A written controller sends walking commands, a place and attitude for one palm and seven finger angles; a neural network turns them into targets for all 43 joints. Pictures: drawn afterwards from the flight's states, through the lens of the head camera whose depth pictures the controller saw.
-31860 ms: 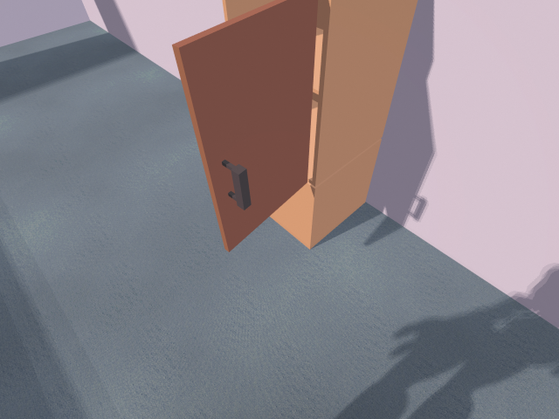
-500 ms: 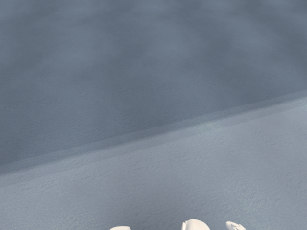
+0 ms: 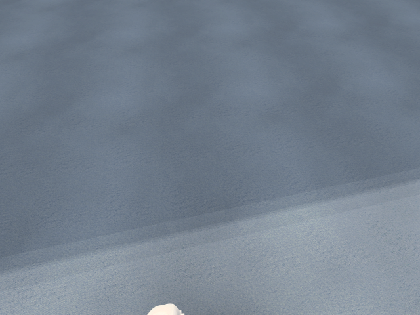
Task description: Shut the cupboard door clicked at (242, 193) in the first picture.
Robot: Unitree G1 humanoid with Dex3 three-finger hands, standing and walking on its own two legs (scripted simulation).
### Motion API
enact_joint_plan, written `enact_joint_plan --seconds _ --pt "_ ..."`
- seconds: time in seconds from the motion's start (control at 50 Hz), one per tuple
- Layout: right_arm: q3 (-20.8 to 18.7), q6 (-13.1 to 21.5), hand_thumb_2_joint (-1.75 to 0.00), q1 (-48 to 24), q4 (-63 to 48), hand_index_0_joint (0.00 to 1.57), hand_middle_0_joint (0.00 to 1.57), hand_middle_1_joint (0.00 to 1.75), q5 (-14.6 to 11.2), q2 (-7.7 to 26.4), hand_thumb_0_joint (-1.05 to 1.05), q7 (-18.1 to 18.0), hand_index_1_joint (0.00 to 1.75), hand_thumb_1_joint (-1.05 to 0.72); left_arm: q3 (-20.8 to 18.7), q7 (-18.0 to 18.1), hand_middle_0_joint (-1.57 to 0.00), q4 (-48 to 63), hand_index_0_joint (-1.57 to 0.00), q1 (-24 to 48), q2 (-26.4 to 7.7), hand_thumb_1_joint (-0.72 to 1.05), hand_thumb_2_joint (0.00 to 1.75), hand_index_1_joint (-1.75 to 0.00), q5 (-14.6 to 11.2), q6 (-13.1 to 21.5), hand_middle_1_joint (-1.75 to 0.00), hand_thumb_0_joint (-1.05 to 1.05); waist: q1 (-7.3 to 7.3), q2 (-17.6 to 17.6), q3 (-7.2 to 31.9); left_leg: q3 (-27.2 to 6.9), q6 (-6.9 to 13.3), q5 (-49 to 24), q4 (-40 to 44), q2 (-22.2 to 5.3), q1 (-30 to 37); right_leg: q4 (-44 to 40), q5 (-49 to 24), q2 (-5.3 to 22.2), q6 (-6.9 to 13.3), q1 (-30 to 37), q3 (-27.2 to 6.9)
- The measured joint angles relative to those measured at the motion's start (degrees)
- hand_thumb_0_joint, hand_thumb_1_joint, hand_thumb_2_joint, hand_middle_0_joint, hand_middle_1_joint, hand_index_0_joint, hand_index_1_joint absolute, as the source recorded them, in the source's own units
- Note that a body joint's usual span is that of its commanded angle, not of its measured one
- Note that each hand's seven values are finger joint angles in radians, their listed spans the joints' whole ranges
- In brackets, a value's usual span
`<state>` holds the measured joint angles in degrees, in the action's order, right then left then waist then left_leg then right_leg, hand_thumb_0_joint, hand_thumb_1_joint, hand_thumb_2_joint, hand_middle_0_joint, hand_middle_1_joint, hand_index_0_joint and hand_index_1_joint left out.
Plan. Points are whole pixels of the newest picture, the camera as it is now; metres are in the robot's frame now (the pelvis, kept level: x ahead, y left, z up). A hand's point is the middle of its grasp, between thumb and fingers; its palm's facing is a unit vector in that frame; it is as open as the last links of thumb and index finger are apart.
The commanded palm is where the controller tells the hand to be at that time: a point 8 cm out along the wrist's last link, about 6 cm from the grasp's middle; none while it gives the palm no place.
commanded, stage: turn to face it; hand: left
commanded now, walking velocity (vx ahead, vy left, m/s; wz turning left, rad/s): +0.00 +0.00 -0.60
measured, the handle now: out of the picture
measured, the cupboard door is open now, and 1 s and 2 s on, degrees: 72 72 72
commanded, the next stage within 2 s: none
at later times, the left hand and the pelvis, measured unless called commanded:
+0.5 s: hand (143, 281) +0.21 +0.17 -0.17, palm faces -0.23 -0.93 -0.29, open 7.4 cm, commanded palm none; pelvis +0.07 -0.01 -0.02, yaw -18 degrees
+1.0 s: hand (169, 232) +0.33 +0.13 -0.16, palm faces -0.55 -0.81 -0.20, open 7.4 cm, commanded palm none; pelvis +0.12 +0.01 +0.00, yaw -35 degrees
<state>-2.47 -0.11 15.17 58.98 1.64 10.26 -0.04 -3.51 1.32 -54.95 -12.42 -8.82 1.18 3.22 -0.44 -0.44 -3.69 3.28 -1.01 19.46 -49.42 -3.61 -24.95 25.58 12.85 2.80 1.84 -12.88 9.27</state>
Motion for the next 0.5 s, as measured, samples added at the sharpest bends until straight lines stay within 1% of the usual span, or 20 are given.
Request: enact_joint_plan --seconds 0.04,0.08,0.1,0.12,0.14,0.16,0.18,0.22,0.26,0.32,0.36,0.4,0.42,0.44,0.46,0.48,0.5 --pt "0.33 0.26 -0.90 -2.33 -0.94 0.20 0.20 0.30 0.00 -0.36 0.01 -0.14 0.29 -0.91 0.07 -0.26 -0.21 -1.49 -0.21 -1.54 -0.61 0.95 0.90 -0.30 0.05 -0.73 -0.30 -0.02 1.13 0.27 0.00 0.37 -0.55 -2.33 7.49 -0.01 1.89 0.20 0.73 -0.75 -0.27 0.51 -1.21" --pt "0.57 0.64 -0.90 -4.40 -1.88 0.20 0.20 0.30 -0.06 -0.45 0.01 -0.26 0.29 -0.91 0.09 -0.57 -0.21 -2.91 -0.20 -3.39 -0.81 0.95 0.90 -0.30 -0.06 -1.86 -0.30 -0.02 1.84 0.17 0.14 0.85 -0.85 -6.08 14.84 0.21 5.07 2.06 2.34 -1.67 -0.80 0.46 -2.75" --pt "0.77 0.99 -0.90 -5.03 -2.42 0.20 0.20 0.30 -0.06 -0.34 0.01 -0.27 0.29 -0.91 0.10 -0.72 -0.21 -3.42 -0.20 -4.44 -0.74 0.94 0.90 -0.30 -0.14 -2.55 -0.30 -0.02 2.01 -0.32 0.54 1.10 -0.12 -7.43 17.67 -0.18 6.77 3.61 3.50 -2.43 -1.12 0.09 -3.36" --pt "0.92 1.25 -0.90 -5.77 -2.69 0.20 0.20 0.30 0.03 -0.76 0.01 -0.43 0.29 -0.91 0.03 -0.86 -0.20 -3.95 -0.20 -4.99 -1.05 0.94 0.90 -0.30 -0.25 -3.36 -0.30 -0.01 1.97 0.36 0.70 1.83 0.86 -5.70 17.26 -0.09 7.11 5.55 4.85 -2.25 -1.38 -0.53 -4.17" --pt "1.20 1.33 -0.90 -6.38 -3.09 0.20 0.20 0.30 0.20 -1.22 0.01 -0.62 0.29 -0.91 -0.08 -0.97 -0.20 -4.37 -0.20 -5.20 -1.35 0.94 0.90 -0.30 -0.33 -4.18 -0.30 -0.01 2.12 1.13 0.66 2.71 1.53 -4.17 16.27 -0.01 7.24 8.90 8.83 -2.13 -1.63 -1.68 -5.14" --pt "1.52 1.39 -0.90 -6.85 -3.57 0.20 0.20 0.30 0.40 -1.51 0.01 -0.85 0.29 -0.91 -0.13 -1.09 -0.20 -4.63 -0.20 -5.16 -1.51 0.93 0.90 -0.30 -0.34 -5.03 -0.30 -0.01 2.32 1.40 0.50 3.53 1.91 -3.17 15.81 -0.26 7.60 13.94 13.25 -2.30 -1.95 -3.45 -5.78" --pt "1.76 1.43 -0.90 -7.16 -4.04 0.20 0.20 0.30 0.54 -1.67 0.00 -1.11 0.29 -0.91 -0.20 -1.30 -0.20 -4.77 -0.20 -4.90 -1.59 0.93 0.90 -0.30 -0.27 -5.73 -0.30 -0.01 2.37 1.32 0.26 4.18 2.08 -2.71 15.94 -0.60 8.17 19.52 16.04 -2.49 -2.24 -5.42 -6.10" --pt "2.05 1.17 -0.90 -7.39 -4.80 0.20 0.20 0.30 0.68 -1.72 0.00 -1.42 0.29 -0.91 -0.49 -1.80 -0.20 -4.43 -0.20 -3.96 -1.66 0.92 0.90 -0.30 -0.25 -6.51 -0.29 0.00 2.44 0.74 -0.37 5.11 1.94 -2.86 17.14 -1.32 9.66 27.65 17.69 -2.42 -2.83 -8.53 -5.87" --pt "1.87 0.62 -0.90 -7.47 -5.12 0.21 0.20 0.30 0.61 -1.44 0.00 -1.55 0.29 -0.91 -0.79 -2.21 -0.20 -3.30 -0.20 -3.00 -1.71 0.92 0.90 -0.30 -0.23 -6.81 -0.29 0.00 2.72 0.08 -0.84 6.27 1.75 -3.01 18.48 -2.06 11.18 29.94 16.85 -1.83 -3.32 -10.16 -5.20" --pt "1.28 -0.20 -0.90 -7.58 -5.28 0.21 0.20 0.30 0.61 -0.38 0.00 -1.42 0.30 -0.91 -1.14 -2.62 -0.20 -1.30 -0.20 -1.50 -1.93 0.91 0.90 -0.30 -0.08 -6.96 -0.29 0.00 2.75 -0.83 -1.27 8.26 1.09 -2.47 19.14 -3.24 12.76 26.41 13.86 -1.02 -3.69 -10.37 -4.14" --pt "0.78 -0.76 -0.90 -7.49 -5.33 0.21 0.21 0.30 0.57 0.46 0.00 -1.22 0.30 -0.91 -1.30 -2.81 -0.20 0.03 -0.20 -0.47 -2.24 0.91 0.90 -0.30 0.08 -6.87 -0.29 0.00 2.48 -1.50 -1.59 9.50 0.46 -1.39 18.14 -4.17 13.22 22.13 11.69 -0.85 -3.63 -9.34 -3.41" --pt "0.21 -1.30 -0.90 -7.12 -5.36 0.21 0.21 0.30 0.46 1.42 0.00 -1.01 0.30 -0.91 -1.43 -3.01 -0.20 1.38 -0.20 0.31 -2.72 0.91 0.90 -0.30 0.25 -6.50 -0.29 0.00 2.24 -2.10 -1.77 10.67 -0.39 0.49 15.61 -5.25 13.10 16.22 7.44 -1.00 -3.28 -7.25 -2.68" --pt "-0.07 -1.56 -0.90 -6.67 -5.50 0.21 0.21 0.30 0.32 1.85 0.00 -0.88 0.30 -0.91 -1.45 -3.12 -0.20 2.22 -0.20 0.40 -3.22 0.91 0.90 -0.30 0.35 -6.11 -0.29 0.00 2.15 -1.99 -1.55 11.21 -0.90 1.91 13.42 -5.63 12.53 12.22 3.37 -0.95 -2.75 -5.77 -2.72" --pt "-0.37 -1.91 -0.90 -6.34 -5.58 0.21 0.21 0.30 0.08 2.24 0.00 -0.75 0.30 -0.91 -1.51 -3.03 -0.20 2.84 -0.20 0.51 -3.79 0.91 0.90 -0.30 0.57 -5.48 -0.29 0.00 2.22 -1.59 -1.14 10.99 -1.23 4.03 9.75 -5.61 11.02 10.87 4.42 -1.03 -1.33 -5.37 -3.32" --pt "-0.65 -2.54 -0.90 -6.47 -5.58 0.21 0.21 0.30 -0.13 3.07 0.00 -0.75 0.30 -0.91 -1.41 -2.74 -0.20 2.97 -0.20 1.17 -3.76 0.91 0.90 -0.30 0.55 -5.02 -0.29 0.00 2.26 -2.28 -1.38 8.49 -1.50 7.62 4.53 -5.30 8.86 12.28 5.87 -1.65 -0.25 -6.19 -3.57" --pt "-0.89 -3.19 -0.90 -6.74 -5.56 0.21 0.20 0.30 -0.27 3.84 0.00 -0.89 0.30 -0.91 -1.24 -2.42 -0.20 3.21 -0.20 1.70 -3.61 0.91 0.90 -0.30 0.50 -4.75 -0.29 0.00 2.14 -2.89 -1.76 5.36 -1.66 10.17 -1.30 -4.27 6.41 13.02 6.53 -2.17 0.43 -6.59 -3.77" --pt "-1.06 -3.66 -0.90 -7.07 -5.51 0.21 0.20 0.30 -0.36 4.40 0.01 -1.08 0.29 -0.91 -1.09 -2.10 -0.20 3.51 -0.20 2.01 -3.53 0.91 0.90 -0.30 0.44 -4.60 -0.29 0.00 2.08 -3.12 -2.08 2.86 -1.83 11.00 -6.65 -3.00 4.06 12.78 6.44 -2.55 0.78 -6.64 -4.16"
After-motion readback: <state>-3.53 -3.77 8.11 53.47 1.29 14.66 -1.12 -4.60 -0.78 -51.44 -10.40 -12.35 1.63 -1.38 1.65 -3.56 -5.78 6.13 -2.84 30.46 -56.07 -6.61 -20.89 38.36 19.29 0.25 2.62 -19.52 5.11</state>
